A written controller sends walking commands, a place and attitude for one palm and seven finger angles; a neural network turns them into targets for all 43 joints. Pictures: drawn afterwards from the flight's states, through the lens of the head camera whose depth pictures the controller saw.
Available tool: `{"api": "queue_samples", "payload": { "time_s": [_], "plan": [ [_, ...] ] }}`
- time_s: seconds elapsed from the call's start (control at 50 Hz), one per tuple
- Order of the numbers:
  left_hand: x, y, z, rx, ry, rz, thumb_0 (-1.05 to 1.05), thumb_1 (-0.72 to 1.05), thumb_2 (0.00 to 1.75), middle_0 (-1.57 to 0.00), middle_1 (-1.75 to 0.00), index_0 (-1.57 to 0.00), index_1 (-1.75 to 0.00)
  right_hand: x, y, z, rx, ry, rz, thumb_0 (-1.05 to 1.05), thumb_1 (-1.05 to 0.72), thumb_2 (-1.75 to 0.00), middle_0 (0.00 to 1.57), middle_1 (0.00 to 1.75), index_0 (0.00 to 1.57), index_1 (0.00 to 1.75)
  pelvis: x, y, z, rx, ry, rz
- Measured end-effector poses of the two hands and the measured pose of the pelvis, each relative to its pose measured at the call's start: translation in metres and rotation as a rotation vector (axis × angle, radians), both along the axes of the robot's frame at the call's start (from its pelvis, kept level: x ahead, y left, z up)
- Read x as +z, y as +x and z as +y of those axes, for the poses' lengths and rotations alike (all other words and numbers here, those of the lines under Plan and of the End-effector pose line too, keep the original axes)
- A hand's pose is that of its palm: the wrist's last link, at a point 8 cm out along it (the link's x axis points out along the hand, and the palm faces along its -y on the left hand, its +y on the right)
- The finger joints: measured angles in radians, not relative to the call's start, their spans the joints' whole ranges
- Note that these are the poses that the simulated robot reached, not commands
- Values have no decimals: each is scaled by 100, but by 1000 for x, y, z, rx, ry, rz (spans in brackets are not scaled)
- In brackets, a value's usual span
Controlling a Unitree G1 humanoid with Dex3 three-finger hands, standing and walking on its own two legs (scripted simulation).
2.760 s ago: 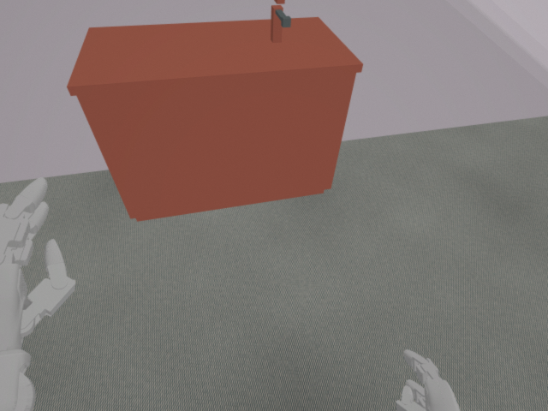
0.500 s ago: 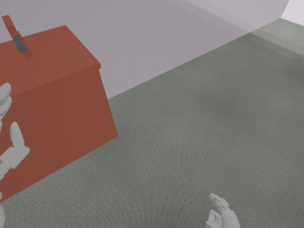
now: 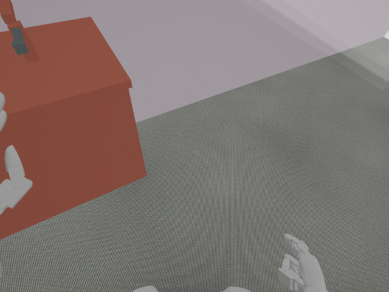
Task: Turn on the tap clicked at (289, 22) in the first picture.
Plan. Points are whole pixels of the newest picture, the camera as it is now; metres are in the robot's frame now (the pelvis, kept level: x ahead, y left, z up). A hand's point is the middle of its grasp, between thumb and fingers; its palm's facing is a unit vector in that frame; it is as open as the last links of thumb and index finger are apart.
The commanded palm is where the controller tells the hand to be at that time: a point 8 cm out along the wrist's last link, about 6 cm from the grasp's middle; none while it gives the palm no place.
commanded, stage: turn to face it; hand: left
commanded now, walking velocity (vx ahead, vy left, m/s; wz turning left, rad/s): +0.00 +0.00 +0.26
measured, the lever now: (20, 47) +0.70 +0.52 +0.09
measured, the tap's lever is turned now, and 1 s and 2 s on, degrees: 0 0 0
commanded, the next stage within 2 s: take the last steps up to it in 0.12 s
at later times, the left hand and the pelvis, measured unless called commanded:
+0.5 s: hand (6, 238) +0.16 +0.23 +0.18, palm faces +0.53 -0.75 -0.39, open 7.4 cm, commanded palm +0.10 +0.27 +0.19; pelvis -0.01 -0.03 +0.00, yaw +9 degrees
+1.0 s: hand (31, 208) +0.20 +0.23 +0.17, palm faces +0.52 -0.73 -0.43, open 7.4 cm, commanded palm +0.13 +0.26 +0.19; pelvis +0.03 -0.04 +0.00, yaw +11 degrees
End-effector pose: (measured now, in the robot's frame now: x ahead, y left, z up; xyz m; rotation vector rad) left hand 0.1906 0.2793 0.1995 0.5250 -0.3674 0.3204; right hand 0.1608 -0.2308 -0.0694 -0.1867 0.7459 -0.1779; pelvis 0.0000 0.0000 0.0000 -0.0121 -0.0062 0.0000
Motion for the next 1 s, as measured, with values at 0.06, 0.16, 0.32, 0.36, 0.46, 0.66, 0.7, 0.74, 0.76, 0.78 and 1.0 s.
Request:
{"api": "queue_samples", "payload": {
  "time_s": [0.06,0.16,0.32,0.36,0.46,0.66,0.7,0.74,0.76,0.78,1.0],
  "plan": [
    [2,-11,-11,15,-13,28,2,89,90,-21,-30,-21,-30,-1,11,15,67,59,-28,1,-91,-90,20,30,20,30,2,2,-9,17,-9,5],
    [4,-33,-31,83,20,46,1,89,90,-21,-30,-21,-30,-17,22,21,161,122,-33,1,-91,-90,21,30,21,30,-4,2,-32,48,-8,-11],
    [-6,-49,-35,189,-73,90,1,89,90,-21,-30,-21,-30,-17,16,-15,180,36,56,1,-91,-90,21,30,21,30,9,-2,-45,109,47,-2],
    [-7,-52,-33,191,-73,94,1,89,90,-21,-30,-21,-30,-11,15,-25,173,-1,61,1,-91,-90,21,30,21,30,11,-4,-46,126,50,8],
    [-4,-69,-22,192,-59,51,1,89,90,-21,-30,-22,-30,4,13,-38,166,-90,55,1,-91,-90,21,30,20,30,10,-11,-39,154,40,27],
    [2,-78,6,220,-47,-33,1,89,90,-20,-30,-21,-30,4,8,3,162,-14,2,1,-91,-90,20,30,20,30,9,-10,-23,175,4,-1],
    [5,-76,2,215,-45,-23,2,89,90,-20,-30,-21,-30,1,6,14,178,23,11,1,-91,-90,20,30,20,30,11,-6,-23,172,-1,1],
    [7,-73,-3,210,-38,-4,1,89,90,-20,-30,-21,-30,-4,6,22,192,56,22,1,-91,-90,21,30,20,30,13,-2,-25,168,-3,1],
    [7,-71,-5,210,-32,9,1,89,90,-20,-30,-21,-30,-7,7,25,198,69,28,1,-91,-90,21,30,21,30,13,0,-27,164,-2,0],
    [6,-68,-7,212,-25,22,1,89,90,-20,-30,-21,-30,-10,8,27,203,81,34,1,-91,-90,21,30,21,30,12,3,-29,162,-1,-1],
    [-8,-36,-22,221,-32,77,1,89,90,-21,-30,-21,-30,-28,44,-13,215,19,113,1,-91,-90,21,30,21,30,5,25,-42,185,21,-3]
  ]
}}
